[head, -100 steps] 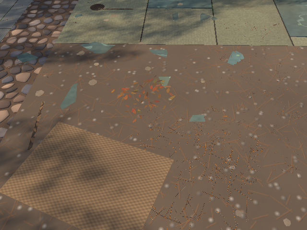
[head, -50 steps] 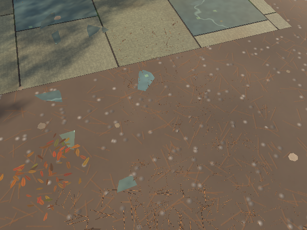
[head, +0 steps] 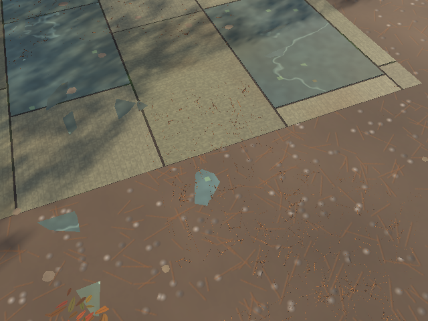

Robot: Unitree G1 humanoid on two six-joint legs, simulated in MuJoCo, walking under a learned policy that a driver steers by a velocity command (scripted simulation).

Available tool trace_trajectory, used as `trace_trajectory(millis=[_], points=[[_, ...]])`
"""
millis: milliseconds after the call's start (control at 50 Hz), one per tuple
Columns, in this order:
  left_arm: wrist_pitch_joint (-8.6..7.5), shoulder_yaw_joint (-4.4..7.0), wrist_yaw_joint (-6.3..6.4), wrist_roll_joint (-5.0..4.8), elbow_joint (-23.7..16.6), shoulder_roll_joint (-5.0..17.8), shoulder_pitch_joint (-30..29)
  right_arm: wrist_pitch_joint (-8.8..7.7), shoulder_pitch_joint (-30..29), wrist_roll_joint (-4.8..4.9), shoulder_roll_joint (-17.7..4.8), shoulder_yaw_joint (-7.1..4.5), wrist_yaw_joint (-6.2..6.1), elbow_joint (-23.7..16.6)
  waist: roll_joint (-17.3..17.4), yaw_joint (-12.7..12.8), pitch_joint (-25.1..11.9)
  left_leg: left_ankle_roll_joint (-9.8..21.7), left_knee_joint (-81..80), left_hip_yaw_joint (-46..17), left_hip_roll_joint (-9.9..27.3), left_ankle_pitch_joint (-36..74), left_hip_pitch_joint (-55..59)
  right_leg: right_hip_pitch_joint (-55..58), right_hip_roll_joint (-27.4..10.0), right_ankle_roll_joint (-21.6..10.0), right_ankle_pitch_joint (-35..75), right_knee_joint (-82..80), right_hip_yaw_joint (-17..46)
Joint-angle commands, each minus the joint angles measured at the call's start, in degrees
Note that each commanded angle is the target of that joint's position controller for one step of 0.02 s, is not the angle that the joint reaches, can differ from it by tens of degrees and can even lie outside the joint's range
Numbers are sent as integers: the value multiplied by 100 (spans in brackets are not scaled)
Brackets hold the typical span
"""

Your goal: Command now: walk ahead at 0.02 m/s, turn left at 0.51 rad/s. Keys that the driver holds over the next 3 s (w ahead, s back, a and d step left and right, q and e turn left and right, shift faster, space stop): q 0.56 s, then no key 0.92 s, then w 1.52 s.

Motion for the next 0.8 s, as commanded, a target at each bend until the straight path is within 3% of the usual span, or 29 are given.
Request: trace_trajectory(millis=[20,100,160,260,300,320,340,360,380,400,440,500,580,700,760,800], points=[[-136,109,3,-7,-597,574,-567,60,520,-34,-504,-142,55,-136,-942,-243,-146,-168,1425,206,276,-59,-227,157,-1328,-834,2252,-769,694],[-104,218,-21,-6,-437,806,196,141,-179,33,-378,-41,179,-476,-1042,242,-235,-351,553,322,459,-192,-538,1226,-1580,-975,2911,-485,583],[-90,287,-86,15,-441,957,216,177,-381,74,-314,22,234,-642,-1188,330,-292,-289,-270,524,533,-410,0,1184,-1693,-943,2876,-333,381],[-59,397,-215,5,-441,1179,93,133,-390,157,-349,44,217,-843,-1388,291,-406,6,-1549,934,434,-349,998,850,-1820,-776,2940,95,116],[-25,421,-218,-77,-416,1188,-1,36,-84,76,-327,52,162,-786,-1066,-14,-469,168,-2979,924,359,831,1855,373,-1675,-356,2197,746,-239],[-6,394,-228,-55,-408,1031,178,-56,141,-21,-658,-25,101,-741,-250,-91,-590,313,-3574,-31,890,1321,2691,-457,-1393,24,1017,1702,-592],[38,234,-253,8,-823,444,138,-142,207,6,-1626,-217,70,-901,1469,76,-472,1003,-3498,-2497,2773,4107,3272,-2233,-384,506,-2314,3020,-941],[134,234,-164,41,-900,659,-397,-139,820,107,-1615,-293,55,-754,825,-494,-647,1736,-3330,-2370,2929,4778,3026,-2330,-281,485,-2546,3783,-31],[175,256,-171,-39,-863,712,-397,-119,617,110,-1297,-188,30,-719,537,-257,-350,1753,-3339,-1906,2587,4430,2813,-2401,-373,462,-2133,4094,165],[153,276,-202,-101,-773,769,-339,-82,129,117,-1008,-99,-2,-784,393,-33,-52,1517,-3452,-1488,2151,3859,2489,-2345,-455,437,-1575,3970,264],[129,335,-244,0,-656,937,-135,-57,-322,154,-796,-27,-56,-915,535,156,-116,1249,-3480,-1128,1642,3814,2424,-2151,-408,474,-978,3857,212],[167,315,-295,-6,-641,834,-55,-95,-77,153,-893,-53,-28,-868,302,128,-395,1264,-3429,-1179,1563,3840,2546,-2052,-284,538,-785,3783,214],[219,280,-256,-21,-739,772,-273,-100,180,102,-954,-75,-42,-816,434,-15,-285,1336,-3474,-1544,1570,3088,2607,-2184,-230,564,-810,3139,264],[190,202,-221,-79,-785,673,-430,-101,225,6,-906,-17,-49,-773,450,-116,-294,1321,-3316,-1738,1555,2948,2167,-1298,-102,391,-980,2177,199],[159,170,-182,-139,-770,655,-313,-80,82,-7,-881,21,-51,-741,477,-40,-280,1214,-3157,-1900,1535,3211,1937,-633,3,258,-1035,1452,142],[95,122,-138,-122,-649,528,36,-74,-121,77,-772,88,-87,-716,324,240,-276,927,-2927,-1896,1355,2992,1634,243,-4,148,-199,18,120]])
